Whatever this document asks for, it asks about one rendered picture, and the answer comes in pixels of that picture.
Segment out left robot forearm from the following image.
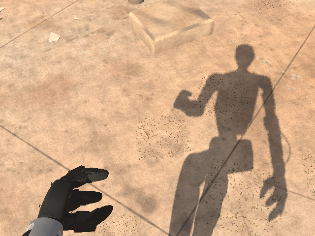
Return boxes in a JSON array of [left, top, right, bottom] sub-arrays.
[[22, 217, 63, 236]]

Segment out left robot hand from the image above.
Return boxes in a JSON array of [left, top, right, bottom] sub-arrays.
[[37, 165, 113, 233]]

